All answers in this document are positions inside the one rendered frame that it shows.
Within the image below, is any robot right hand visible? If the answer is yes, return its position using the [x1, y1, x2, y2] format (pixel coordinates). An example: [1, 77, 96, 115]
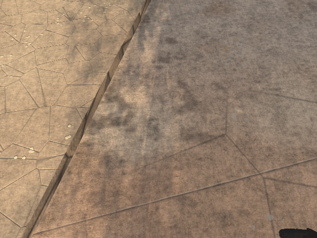
[278, 228, 317, 238]

